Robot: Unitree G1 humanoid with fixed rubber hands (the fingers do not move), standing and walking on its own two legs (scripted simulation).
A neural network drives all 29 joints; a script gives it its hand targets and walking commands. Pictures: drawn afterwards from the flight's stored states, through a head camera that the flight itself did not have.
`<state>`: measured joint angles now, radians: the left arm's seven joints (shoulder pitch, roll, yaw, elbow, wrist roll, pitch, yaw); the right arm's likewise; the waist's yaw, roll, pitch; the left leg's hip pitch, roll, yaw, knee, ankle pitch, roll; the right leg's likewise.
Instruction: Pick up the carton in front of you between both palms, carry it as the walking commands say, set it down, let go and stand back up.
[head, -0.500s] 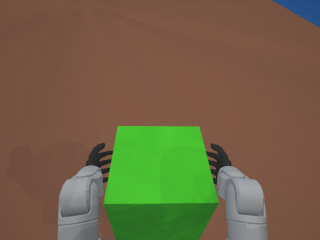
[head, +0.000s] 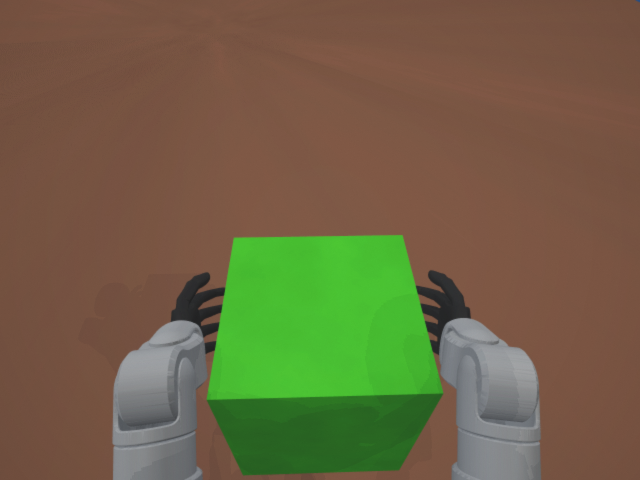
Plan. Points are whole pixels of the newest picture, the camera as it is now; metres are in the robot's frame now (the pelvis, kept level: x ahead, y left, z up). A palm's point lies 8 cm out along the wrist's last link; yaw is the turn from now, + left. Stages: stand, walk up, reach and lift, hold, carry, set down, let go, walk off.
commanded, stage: carry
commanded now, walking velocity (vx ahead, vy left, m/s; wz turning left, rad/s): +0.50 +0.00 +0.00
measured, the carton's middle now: (320, 359) +0.28 +0.01 +0.00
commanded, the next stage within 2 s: none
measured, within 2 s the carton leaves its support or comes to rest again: neither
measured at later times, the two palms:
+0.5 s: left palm (223, 169) +0.61 +0.18 +0.05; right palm (391, 172) +0.59 -0.12 +0.06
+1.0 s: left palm (250, 91) +0.84 +0.15 +0.08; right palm (391, 91) +0.83 -0.14 +0.08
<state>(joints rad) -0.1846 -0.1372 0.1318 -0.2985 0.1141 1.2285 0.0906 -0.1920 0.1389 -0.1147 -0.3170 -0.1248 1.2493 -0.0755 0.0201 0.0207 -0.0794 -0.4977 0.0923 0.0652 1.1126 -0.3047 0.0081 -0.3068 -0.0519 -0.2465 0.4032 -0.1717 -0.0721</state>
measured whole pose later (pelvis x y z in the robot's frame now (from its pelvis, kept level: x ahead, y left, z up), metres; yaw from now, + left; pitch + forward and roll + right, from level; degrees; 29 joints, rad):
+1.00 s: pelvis +0.56 +0.01 -0.01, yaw -1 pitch +3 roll -1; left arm -0.20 -0.14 0.13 -0.30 0.12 1.21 0.09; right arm -0.20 0.14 -0.12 -0.33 -0.12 1.23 -0.07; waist 0.00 0.04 -0.08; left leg -0.12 0.08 0.11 0.45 -0.38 -0.03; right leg -0.34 -0.02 -0.23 0.45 -0.17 -0.06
